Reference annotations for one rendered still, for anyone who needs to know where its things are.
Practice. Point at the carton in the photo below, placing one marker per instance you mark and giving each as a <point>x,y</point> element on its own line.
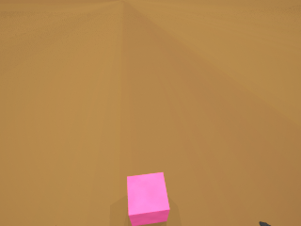
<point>147,199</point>

